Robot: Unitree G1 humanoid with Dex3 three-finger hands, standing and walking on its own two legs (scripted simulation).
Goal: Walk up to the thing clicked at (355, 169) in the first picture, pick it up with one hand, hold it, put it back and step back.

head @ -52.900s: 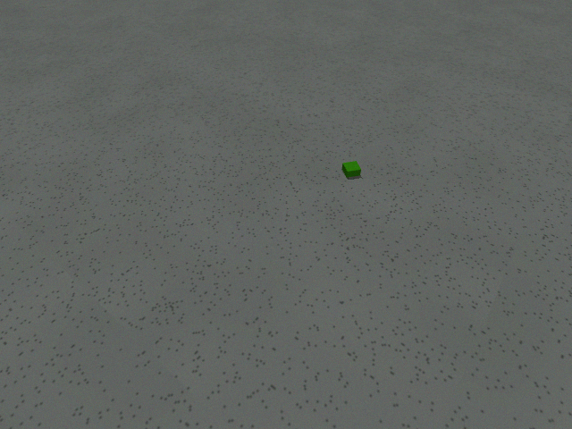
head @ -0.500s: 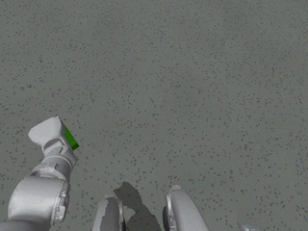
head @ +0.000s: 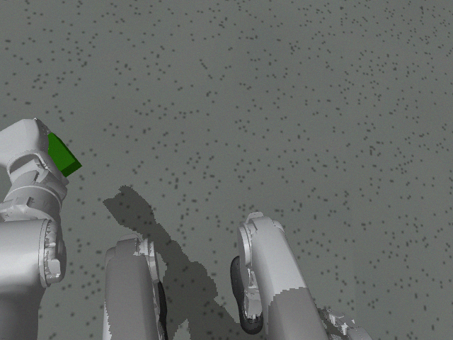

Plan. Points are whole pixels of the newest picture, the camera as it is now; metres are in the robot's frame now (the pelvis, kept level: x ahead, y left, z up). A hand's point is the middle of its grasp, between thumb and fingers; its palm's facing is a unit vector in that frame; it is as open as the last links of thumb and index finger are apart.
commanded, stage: crouch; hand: left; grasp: from above
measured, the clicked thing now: (49, 161) +0.47 +0.28 -0.19
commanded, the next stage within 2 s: lower in 0.88 s
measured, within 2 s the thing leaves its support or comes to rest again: neither
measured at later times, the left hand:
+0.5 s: hand (55, 160) +0.49 +0.29 -0.24, palm faces -0.38 -0.23 -0.89, open 10.0 cm
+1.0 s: hand (60, 156) +0.51 +0.30 -0.29, palm faces -0.35 -0.25 -0.90, open 10.0 cm
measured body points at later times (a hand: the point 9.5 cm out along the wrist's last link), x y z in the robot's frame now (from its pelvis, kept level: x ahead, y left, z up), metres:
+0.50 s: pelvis -0.01 +0.00 -0.08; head +0.25 +0.04 +0.28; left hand +0.51 +0.29 -0.19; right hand -0.01 -0.26 -0.19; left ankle +0.06 +0.12 -0.42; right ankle +0.08 -0.13 -0.42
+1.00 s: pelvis -0.01 +0.00 -0.12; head +0.27 +0.05 +0.23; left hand +0.53 +0.30 -0.23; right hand -0.02 -0.26 -0.21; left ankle +0.06 +0.12 -0.42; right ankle +0.08 -0.13 -0.42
